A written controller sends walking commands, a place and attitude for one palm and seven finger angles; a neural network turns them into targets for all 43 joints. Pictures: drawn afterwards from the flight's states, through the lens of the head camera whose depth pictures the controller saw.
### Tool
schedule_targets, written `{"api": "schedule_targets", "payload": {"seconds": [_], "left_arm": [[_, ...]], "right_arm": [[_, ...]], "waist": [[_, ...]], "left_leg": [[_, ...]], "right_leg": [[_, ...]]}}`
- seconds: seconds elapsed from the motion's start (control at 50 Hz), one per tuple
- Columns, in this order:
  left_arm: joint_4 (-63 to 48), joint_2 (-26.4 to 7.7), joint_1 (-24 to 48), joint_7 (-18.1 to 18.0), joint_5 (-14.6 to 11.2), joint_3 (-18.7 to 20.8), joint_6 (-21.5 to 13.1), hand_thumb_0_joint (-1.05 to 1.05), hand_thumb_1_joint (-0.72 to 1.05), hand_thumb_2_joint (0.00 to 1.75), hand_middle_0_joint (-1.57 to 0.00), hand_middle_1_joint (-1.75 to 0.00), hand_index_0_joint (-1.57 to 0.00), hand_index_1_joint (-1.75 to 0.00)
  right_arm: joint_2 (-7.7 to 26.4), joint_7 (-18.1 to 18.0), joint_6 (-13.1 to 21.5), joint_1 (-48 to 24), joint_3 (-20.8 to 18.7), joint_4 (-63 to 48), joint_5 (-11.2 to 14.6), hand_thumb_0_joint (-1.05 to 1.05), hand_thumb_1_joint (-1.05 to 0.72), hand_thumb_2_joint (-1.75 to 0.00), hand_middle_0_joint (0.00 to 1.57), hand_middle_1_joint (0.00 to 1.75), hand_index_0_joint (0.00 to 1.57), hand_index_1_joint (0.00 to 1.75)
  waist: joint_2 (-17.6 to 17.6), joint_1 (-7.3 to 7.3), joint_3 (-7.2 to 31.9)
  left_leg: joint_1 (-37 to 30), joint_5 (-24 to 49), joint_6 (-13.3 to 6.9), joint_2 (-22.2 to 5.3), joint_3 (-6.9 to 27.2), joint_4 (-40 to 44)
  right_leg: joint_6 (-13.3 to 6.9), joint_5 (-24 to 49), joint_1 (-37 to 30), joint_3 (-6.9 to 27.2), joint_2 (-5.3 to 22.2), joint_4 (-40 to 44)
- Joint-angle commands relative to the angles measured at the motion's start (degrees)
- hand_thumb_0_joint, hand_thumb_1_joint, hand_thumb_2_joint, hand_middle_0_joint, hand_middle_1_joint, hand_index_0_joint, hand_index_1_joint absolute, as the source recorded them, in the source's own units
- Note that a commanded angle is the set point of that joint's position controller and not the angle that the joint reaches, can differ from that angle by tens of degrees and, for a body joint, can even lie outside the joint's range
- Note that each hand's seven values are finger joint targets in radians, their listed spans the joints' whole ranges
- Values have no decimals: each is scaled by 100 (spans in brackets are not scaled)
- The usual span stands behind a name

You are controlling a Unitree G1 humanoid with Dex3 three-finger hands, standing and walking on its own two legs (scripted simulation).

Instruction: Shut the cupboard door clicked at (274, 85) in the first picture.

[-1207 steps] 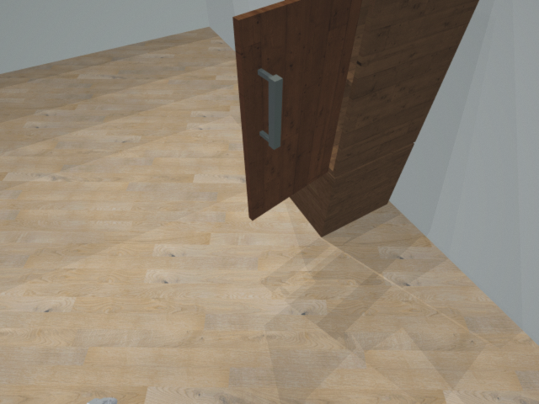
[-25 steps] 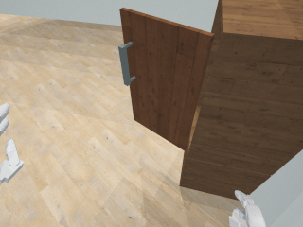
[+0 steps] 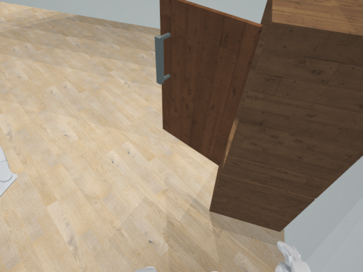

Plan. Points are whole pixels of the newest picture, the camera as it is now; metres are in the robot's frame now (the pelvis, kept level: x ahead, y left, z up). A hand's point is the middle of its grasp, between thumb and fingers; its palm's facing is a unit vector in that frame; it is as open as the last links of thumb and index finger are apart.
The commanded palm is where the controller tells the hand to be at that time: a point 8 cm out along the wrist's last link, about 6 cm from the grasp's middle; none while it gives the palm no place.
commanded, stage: step back with the hand held close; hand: left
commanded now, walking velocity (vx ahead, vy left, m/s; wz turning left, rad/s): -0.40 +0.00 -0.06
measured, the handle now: (163, 59) +0.77 +0.09 +0.08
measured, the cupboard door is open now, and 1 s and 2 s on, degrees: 66 66 66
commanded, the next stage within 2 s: stop stepping back and stand still in 0.48 s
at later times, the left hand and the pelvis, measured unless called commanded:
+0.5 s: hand out of the picture +0.11 +0.29 +0.21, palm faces +0.52 -0.76 -0.39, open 7.4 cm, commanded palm +0.06 +0.31 +0.20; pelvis -0.09 +0.01 +0.01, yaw -2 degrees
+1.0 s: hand out of the picture +0.08 +0.30 +0.18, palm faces +0.44 -0.85 -0.29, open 7.4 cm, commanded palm +0.01 +0.32 +0.20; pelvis -0.16 +0.04 +0.00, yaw -6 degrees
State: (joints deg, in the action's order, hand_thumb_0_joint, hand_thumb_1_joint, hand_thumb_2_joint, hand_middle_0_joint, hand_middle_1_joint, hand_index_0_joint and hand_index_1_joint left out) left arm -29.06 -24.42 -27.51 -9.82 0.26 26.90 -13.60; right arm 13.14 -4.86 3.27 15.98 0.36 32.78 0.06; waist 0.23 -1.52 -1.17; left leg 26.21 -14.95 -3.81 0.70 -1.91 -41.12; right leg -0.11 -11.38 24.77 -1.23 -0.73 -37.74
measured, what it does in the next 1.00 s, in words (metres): walks backwards: right foot, then left foot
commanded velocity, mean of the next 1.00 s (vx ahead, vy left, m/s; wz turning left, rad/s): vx -0.14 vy -0.01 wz -0.06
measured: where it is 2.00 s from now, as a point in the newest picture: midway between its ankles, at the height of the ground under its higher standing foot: outside the picture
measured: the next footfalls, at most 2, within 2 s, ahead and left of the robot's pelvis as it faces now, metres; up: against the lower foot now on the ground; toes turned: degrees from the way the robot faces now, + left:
right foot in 0.56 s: -0.23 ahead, -0.12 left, +0.00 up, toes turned -5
left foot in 0.68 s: -0.02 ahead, +0.11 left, +0.00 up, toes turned -5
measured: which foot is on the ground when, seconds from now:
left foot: down 0.00-0.60, up 0.62-0.66, down 0.68-1.00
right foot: down 0.00-0.24, up 0.26-0.54, down 0.56-0.96, up 0.98-1.00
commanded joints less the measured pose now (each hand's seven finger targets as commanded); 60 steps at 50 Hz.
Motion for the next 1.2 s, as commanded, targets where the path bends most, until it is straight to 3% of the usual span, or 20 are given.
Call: {"api": "schedule_targets", "payload": {"seconds": [0.0, 0.08, 0.16, 0.2, 0.24, 0.3, 0.44, 0.5, 0.56, 0.6, 0.62, 0.68, 0.74, 0.84, 0.9, 0.94, 0.98, 1.1, 1.14, 1.18], "left_arm": [[-815, -1006, -39, -104, -35, 856, -385, 0, 90, 90, -20, -30, -20, -30], [-751, -1020, 105, -139, -163, 562, -242, 0, 90, 90, -20, -30, -20, -30], [-999, -1163, 304, -236, -181, 488, -160, 0, 90, 90, -20, -30, -20, -30], [-1326, -1183, 324, -230, -194, 503, -187, 0, 90, 90, -20, -30, -20, -30], [-1631, -1199, 371, -282, -60, 790, -320, 0, 90, 90, -20, -30, -20, -30], [-1862, -1305, 306, -206, -172, 1018, -374, 0, 90, 90, -20, -30, -20, -30], [-1327, -600, 171, -47, -421, 203, -264, 0, 90, 90, -20, -30, -20, -30], [-1274, -862, 582, 46, -398, 219, -354, 0, 90, 90, -20, -30, -20, -30], [-1403, -1472, 775, 11, -406, 644, -427, 0, 90, 90, -20, -30, -20, -30], [-1376, -1370, 460, 58, -401, 558, -321, 0, 90, 90, -20, -30, -20, -30], [-1351, -1479, 46, 53, -416, 801, -178, 0, 90, 90, -20, -30, -20, -30], [-1353, -1356, -492, 82, -500, 863, 23, 0, 90, 90, -20, -30, -20, -30], [-841, -1469, -709, 29, -515, 993, 126, 0, 90, 90, -20, -30, -20, -30], [-655, -1177, 414, -88, -296, 376, 4, 0, 90, 90, -20, -30, -20, -30], [-521, -947, 1312, -107, -188, -8, -35, 0, 90, 90, -20, -30, -20, -30], [-862, -1027, 1493, -126, -214, 29, -139, 0, 90, 90, -20, -30, -20, -30], [-1325, -1178, 1125, -140, -245, 291, -259, 0, 90, 90, -20, -30, -20, -30], [-2108, -1147, -979, -74, -383, 657, -151, 0, 90, 90, -20, -30, -20, -30], [-1436, -1264, -1577, -80, -401, 892, 27, 0, 90, 90, -20, -30, -20, -30], [-1186, -1273, -1012, -94, -414, 853, 177, 0, 90, 90, -20, -30, -20, -30]], "right_arm": [[821, -37, 368, -645, -395, -900, 47, 0, -90, -90, 20, 30, 20, 30], [583, 113, 251, -610, -354, -681, 2, 0, -90, -90, 20, 30, 20, 30], [507, 111, 146, -655, -291, -582, 21, 0, -90, -90, 20, 30, 20, 30], [656, 25, 119, -725, -297, -651, 17, 0, -90, -90, 20, 30, 20, 30], [830, -124, 246, -1017, -372, -745, -53, 0, -90, -90, 20, 30, 20, 30], [649, -17, 469, -920, -558, -597, -44, 0, -90, -90, 20, 30, 20, 30], [542, 111, 788, -776, -338, -170, -108, 0, -90, -90, 20, 30, 20, 30], [516, 117, 720, -749, -371, -50, -93, 0, -90, -90, 20, 30, 20, 30], [301, 14, 613, -995, -309, -232, -25, 0, -90, -90, 20, 30, 20, 30], [373, -42, 575, -1101, -335, -491, 128, 0, -90, -90, 20, 30, 20, 30], [388, -76, 490, -1094, -284, -621, 122, 0, -90, -90, 20, 30, 20, 30], [416, -90, 366, -1033, -148, -709, 103, 0, -90, -90, 20, 30, 20, 30], [440, -115, 270, -1011, -168, -671, 37, 0, -90, -90, 20, 30, 20, 30], [603, -122, 296, -803, -295, -403, 7, 0, -90, -90, 20, 30, 20, 30], [720, -152, 497, -599, -285, -311, 37, 0, -90, -90, 20, 30, 20, 30], [863, -192, 705, -665, -357, -391, 68, 0, -90, -90, 20, 30, 20, 30], [636, -124, 825, -585, -267, -345, -67, 0, -90, -90, 20, 30, 20, 30], [442, 141, 771, -756, -232, -531, -102, 0, -90, -90, 20, 30, 20, 30], [392, 132, 547, -673, -228, -516, -97, 0, -90, -90, 20, 30, 20, 30], [362, 79, 211, -696, -244, -469, -109, 0, -90, -90, 20, 30, 20, 30]], "waist": [[-517, 119, 482], [1109, 80, 279], [1172, 1, 580], [22, -17, 373], [-2321, 111, 433], [-1402, 151, 1071], [-1575, 75, 859], [-812, 135, 1202], [456, 188, 1514], [1113, 79, 1501], [701, 69, 1570], [-746, 69, 1340], [-487, -2, 249], [625, -113, -866], [-556, -185, -909], [-1746, -38, -482], [-1879, 0, 93], [-1785, 141, 1372], [-1044, 136, 1272], [881, 95, 470]], "left_leg": [[2649, -2918, -206, -869, 975, 1691], [553, -1591, 331, -214, 436, -398], [-679, -1085, 296, -177, 254, -211], [-501, -1411, 62, -482, 752, 1327], [1854, -2567, -607, -2038, 2381, 3049], [1290, -1606, -553, -2193, 1640, 2754], [-1148, -308, 44, -1721, 1164, 2893], [-2132, 1355, 350, -1481, 565, 1846], [-1967, 836, 620, -727, -324, 731], [-1916, 909, 450, -349, -269, 466], [-1976, 1638, 368, -414, -244, 643], [-2028, 1756, 289, -711, 219, 1355], [-1255, -751, 486, -430, 195, 1475], [-880, -264, 548, -364, 341, -931], [-888, -91, 396, -520, 749, 1216], [-874, -1052, 116, -1241, 2381, 2803], [-934, -2340, 286, -1535, 2945, 3502], [-668, -1810, 492, -888, 807, 3075], [-142, -1697, 525, -496, 312, 2025], [1007, -1072, 523, -143, 62, -686]], "right_leg": [[-115, 34, -2548, 1070, 253, -246], [-801, -1641, 78, 2543, 1667, 1976], [-603, -1345, 610, 1687, 1608, 2025], [-182, -1585, 682, 942, 790, 1146], [187, -734, -1351, 145, -300, -1741], [144, -1476, -1349, 379, -419, -3112], [71, -1887, -731, -186, -354, 668], [-83, -598, -751, 242, 110, 2414], [-275, 2202, -764, 772, 1133, 1983], [-17, 3258, -853, 608, 1024, 1400], [-21, 3228, -939, 442, 915, 1098], [23, 344, -819, -48, 200, 1111], [-397, -2202, -74, 280, 441, 2217], [-1042, -2892, 1302, 1348, 1596, 2838], [-332, -1653, 375, -4, 488, 999], [3, -1450, -340, -42, -229, -134], [-23, -1789, -505, 291, -221, -785], [-197, -1416, -2348, -524, -458, 850], [-415, -1429, -2608, -155, -40, 1578], [-1213, -2804, -1673, 2681, 1928, 2957]]}}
